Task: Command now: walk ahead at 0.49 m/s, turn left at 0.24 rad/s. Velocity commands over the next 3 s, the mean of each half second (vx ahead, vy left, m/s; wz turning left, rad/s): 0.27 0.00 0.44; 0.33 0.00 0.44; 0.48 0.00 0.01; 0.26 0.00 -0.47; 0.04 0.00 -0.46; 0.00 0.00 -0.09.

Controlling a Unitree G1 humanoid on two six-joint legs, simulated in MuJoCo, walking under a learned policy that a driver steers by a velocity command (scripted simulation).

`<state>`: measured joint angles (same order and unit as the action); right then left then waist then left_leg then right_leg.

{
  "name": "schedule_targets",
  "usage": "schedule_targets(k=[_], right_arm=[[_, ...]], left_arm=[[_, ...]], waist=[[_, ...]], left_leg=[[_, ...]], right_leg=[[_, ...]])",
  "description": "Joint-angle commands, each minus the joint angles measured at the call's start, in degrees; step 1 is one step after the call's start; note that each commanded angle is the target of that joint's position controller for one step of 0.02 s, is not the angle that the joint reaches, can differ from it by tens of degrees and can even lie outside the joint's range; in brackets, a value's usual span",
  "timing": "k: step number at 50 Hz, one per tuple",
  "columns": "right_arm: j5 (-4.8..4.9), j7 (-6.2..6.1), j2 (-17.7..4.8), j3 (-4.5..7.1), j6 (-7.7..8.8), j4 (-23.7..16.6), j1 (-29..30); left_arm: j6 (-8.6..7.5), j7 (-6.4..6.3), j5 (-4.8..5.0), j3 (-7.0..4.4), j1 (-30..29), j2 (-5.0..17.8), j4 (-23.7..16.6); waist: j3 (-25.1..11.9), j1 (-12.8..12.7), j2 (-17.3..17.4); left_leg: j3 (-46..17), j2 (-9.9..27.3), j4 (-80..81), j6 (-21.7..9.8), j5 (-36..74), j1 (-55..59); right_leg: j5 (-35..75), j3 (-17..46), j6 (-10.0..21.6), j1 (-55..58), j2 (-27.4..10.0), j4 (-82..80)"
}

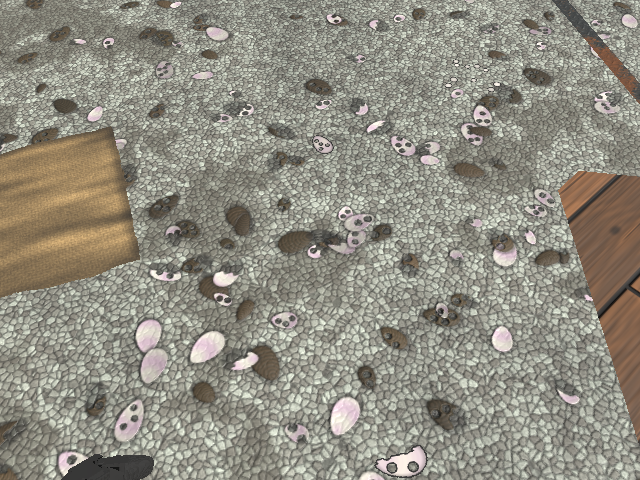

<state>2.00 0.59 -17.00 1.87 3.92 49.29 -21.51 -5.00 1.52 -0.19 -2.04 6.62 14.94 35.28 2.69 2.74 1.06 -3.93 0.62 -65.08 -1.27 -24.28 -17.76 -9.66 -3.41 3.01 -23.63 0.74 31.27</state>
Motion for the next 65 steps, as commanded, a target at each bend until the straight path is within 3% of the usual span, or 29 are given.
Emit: schedule_targets(k=[1,3,7,11,15,18,19,20,21,22,23,24,25,27,30,33,38,41,42,43,44,45,46,47,50,55,60,63,65], right_arm=[[-0.23,-0.32,-6.5,2.08,0.41,-5.7,3.1],[-0.20,-0.44,-3.8,1.80,-1.20,-4.6,0.6],[-1.20,-0.98,-3.1,2.21,-2.11,-6.6,4.3],[-1.82,1.05,-0.7,1.31,-1.32,-9.7,12.1],[-1.70,2.76,-2.8,2.25,-1.83,-13.3,15.0],[-1.92,3.11,-6.0,4.09,-2.08,-13.6,8.7],[-2.03,2.38,-8.5,5.42,-1.84,-12.2,2.6],[-2.18,0.79,-14.5,6.84,-2.01,-12.9,-0.2],[-3.49,0.48,-18.1,6.71,-1.85,-15.2,3.2],[-2.77,0.89,-13.1,5.77,-2.15,-16.6,3.8],[-2.18,0.98,-10.8,5.00,-2.18,-17.0,7.2],[-1.07,0.74,-8.8,4.53,-2.62,-16.9,9.6],[-0.74,0.34,-7.7,4.13,-3.14,-17.2,11.7],[-1.76,-0.17,-7.9,4.25,-3.49,-17.7,12.8],[-1.70,-1.37,-8.7,4.64,-3.21,-18.0,12.1],[-1.44,-2.07,-9.6,4.95,-3.11,-17.9,10.8],[-1.21,-1.69,-9.3,4.63,-3.54,-17.4,8.8],[-1.32,-1.25,-6.9,3.49,-3.83,-16.8,8.9],[-1.51,-1.18,-4.9,2.78,-3.76,-16.8,9.1],[-1.61,-1.18,-0.8,1.58,-3.48,-17.4,10.0],[-0.67,-1.18,-0.9,1.63,-2.31,-20.1,10.8],[-0.21,-1.24,-5.3,2.71,-1.26,-20.0,12.2],[-0.37,-0.97,-7.3,3.37,-0.87,-18.8,11.9],[-1.05,-0.71,-6.9,3.42,-0.77,-17.5,11.0],[-1.83,-0.07,-4.0,2.88,-0.12,-17.2,13.2],[-1.36,0.58,-0.3,1.53,0.40,-18.7,20.6],[-0.38,2.34,-0.3,1.25,1.19,-20.1,26.8],[-0.34,2.80,-2.4,1.97,1.61,-20.0,25.0],[-0.89,1.89,-6.3,4.00,1.36,-16.4,12.3]], left_arm=[[-0.82,-0.09,-0.37,-2.08,7.5,5.6,0.3],[-1.96,0.09,-0.44,-2.42,5.9,5.3,1.4],[-2.66,-0.63,-1.01,-3.00,4.3,6.7,3.6],[-1.12,-2.48,-0.47,-3.42,5.0,8.8,4.9],[1.07,-3.24,1.04,-4.29,6.2,11.0,6.2],[2.66,-3.96,2.23,-4.83,4.1,11.8,5.4],[2.90,-3.95,2.16,-4.36,4.7,10.4,5.3],[2.51,-3.63,-0.25,-3.15,7.7,7.6,4.0],[2.11,-2.59,-1.71,-1.55,14.3,3.8,2.9],[2.04,-1.76,-0.43,-2.44,10.4,8.9,4.1],[2.40,-1.71,1.00,-2.67,5.9,9.7,2.7],[2.92,-2.45,0.38,-2.64,4.4,8.9,3.0],[3.63,-3.17,-0.23,-2.89,3.6,9.2,2.9],[4.28,-3.10,-0.43,-2.98,5.5,8.6,3.0],[3.63,-3.08,-0.34,-2.48,3.7,7.1,2.7],[2.50,-2.78,-0.10,-2.26,0.9,6.7,2.1],[0.47,-1.70,0.79,-2.35,0.2,6.9,1.8],[-0.71,-1.10,0.61,-2.34,4.9,5.5,3.3],[-0.91,-1.25,0.27,-2.61,8.1,6.1,4.1],[-1.07,-1.59,-0.70,-3.15,14.1,9.1,5.1],[-0.85,-1.11,-2.15,-4.72,16.6,15.5,6.2],[-1.13,-1.05,-1.41,-4.97,14.7,14.5,6.0],[-1.23,-1.37,-0.17,-4.04,12.9,11.0,5.5],[-1.10,-1.54,0.22,-3.44,12.0,9.4,5.2],[-0.89,-1.77,0.07,-2.60,12.8,8.2,6.0],[-0.15,-1.77,0.60,-2.18,17.3,8.2,8.9],[0.78,-1.63,1.31,-2.39,20.9,10.4,11.2],[1.57,-1.92,1.75,-2.87,20.7,11.8,12.2],[1.86,-2.30,1.88,-2.89,19.4,12.1,12.1]], waist=[[-4.9,-3.7,-6.0],[-3.6,-1.8,-6.2],[0.0,-0.7,-4.8],[-0.5,-3.7,-4.1],[-1.9,-4.3,-4.8],[-5.7,-0.4,-5.2],[-9.1,2.5,-2.2],[-14.0,2.2,8.5],[-22.7,-3.9,15.6],[-27.0,0.9,5.5],[-19.8,0.2,3.2],[-14.0,-1.3,-1.3],[-10.6,-2.5,-0.4],[-10.2,-4.4,3.6],[-9.7,-3.3,5.8],[-9.5,-1.8,6.6],[-8.4,-0.8,8.1],[-6.9,-3.9,6.9],[-6.5,-5.5,5.2],[-6.9,-7.1,-3.1],[-2.3,-6.0,-14.3],[2.4,-5.6,-13.1],[3.5,-4.9,-9.9],[2.1,-4.3,-8.4],[1.0,-5.0,-8.2],[1.2,-8.2,-8.6],[3.0,-9.9,-8.6],[1.7,-7.0,-9.6],[-7.2,0.5,-8.4]], left_leg=[[-2.3,6.6,-3.6,0.2,6.3,-19.1],[-2.0,6.8,-2.5,1.0,9.0,-15.2],[-2.6,5.5,6.1,2.7,17.3,-18.2],[3.2,3.9,22.7,2.5,30.0,-13.5],[4.6,3.0,28.2,0.4,24.0,-14.4],[7.7,-1.2,32.4,-2.9,17.7,-6.3],[7.6,-3.3,38.2,-5.0,25.9,2.7],[-7.6,7.6,36.9,-9.8,54.3,17.0],[-32.9,21.4,37.0,-23.5,64.0,31.2],[-30.8,19.5,40.7,-22.6,51.9,29.4],[-24.6,17.1,42.4,-19.6,42.9,23.3],[-20.5,14.0,44.0,-16.2,34.7,16.4],[-18.2,12.0,45.5,-14.4,30.0,9.8],[-16.8,8.2,49.2,-13.5,16.6,2.5],[-18.0,6.7,51.8,-13.8,2.4,1.2],[-19.8,6.7,51.3,-12.9,-1.6,1.7],[-22.6,7.0,49.5,-11.9,-6.1,1.1],[-21.6,4.8,46.0,-9.4,-9.9,-4.7],[-19.7,2.6,41.9,-7.3,-10.8,-8.3],[-12.7,-2.7,25.9,-3.5,-9.9,-15.1],[-5.3,-8.2,15.3,-2.2,-8.7,-29.4],[-7.4,-3.9,8.1,-1.9,-5.2,-35.0],[-7.9,-2.6,6.1,-1.6,0.0,-36.3],[-6.4,-1.7,5.6,-1.0,3.7,-35.3],[-0.9,1.1,7.2,0.9,13.9,-31.1],[3.4,1.9,21.0,2.3,22.4,-25.0],[5.5,0.3,32.2,1.4,22.7,-18.4],[5.8,-1.1,36.3,-1.6,18.7,-12.4],[7.4,-3.1,39.3,-5.1,21.0,7.4]], right_leg=[[2.6,18.0,9.2,19.0,-16.1,-18.6],[6.0,13.1,9.5,13.7,-15.1,-22.2],[27.5,2.2,8.6,12.4,-14.1,-22.2],[31.7,-5.4,6.6,14.0,-12.1,-19.9],[33.7,-5.1,6.0,22.1,-15.7,-13.9],[42.4,-6.1,3.6,23.4,-15.0,0.1],[38.1,-7.6,1.0,20.8,-11.3,11.2],[11.6,-8.0,-3.1,7.2,-6.4,28.8],[-32.9,0.5,-6.5,-10.7,4.4,47.1],[-29.2,10.0,-5.7,-12.0,1.5,49.9],[-24.1,9.3,-4.9,-14.7,-0.2,47.9],[-20.2,8.6,-5.0,-15.1,-2.3,43.3],[-17.5,8.6,-5.3,-13.2,-3.3,38.9],[-12.8,7.4,-5.5,-7.5,-2.9,33.7],[-10.2,7.2,-6.4,-7.0,-2.3,23.8],[-7.8,7.6,-6.8,-5.9,-1.7,15.8],[-7.8,6.4,-5.3,-0.3,-0.2,6.2],[-3.3,4.2,-2.7,11.5,-0.3,-3.6],[-5.2,6.2,-1.5,16.6,-2.9,-6.6],[-14.0,18.3,1.7,22.4,-13.1,-12.7],[-29.8,38.9,8.5,24.4,-21.8,-20.4],[-36.0,44.0,12.0,21.8,-24.3,-21.9],[-32.5,38.8,10.6,22.3,-21.7,-21.1],[-27.2,33.2,8.7,23.3,-18.8,-20.6],[-11.1,22.4,6.9,21.5,-14.2,-22.4],[4.5,12.7,6.6,20.7,-11.6,-22.6],[9.3,11.6,6.9,22.2,-13.8,-21.0],[23.0,11.5,5.8,25.8,-15.7,-16.8],[41.3,7.1,3.5,23.2,-12.6,-2.3]])
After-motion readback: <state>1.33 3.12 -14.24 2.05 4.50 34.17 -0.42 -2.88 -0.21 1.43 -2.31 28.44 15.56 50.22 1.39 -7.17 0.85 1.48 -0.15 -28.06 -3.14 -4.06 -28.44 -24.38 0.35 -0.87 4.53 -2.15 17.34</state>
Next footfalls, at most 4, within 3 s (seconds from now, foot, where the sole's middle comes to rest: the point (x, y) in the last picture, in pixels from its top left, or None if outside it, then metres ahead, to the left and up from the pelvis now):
0.38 left None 0.33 0.14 -0.77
0.86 right None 0.41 -0.07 -0.77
1.32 left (187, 434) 0.56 0.30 -0.77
1.80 right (240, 292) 0.90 0.20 -0.77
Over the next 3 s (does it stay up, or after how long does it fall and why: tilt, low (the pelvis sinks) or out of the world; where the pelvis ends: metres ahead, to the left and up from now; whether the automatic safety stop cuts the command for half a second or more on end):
stays up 0.80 0.27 0.01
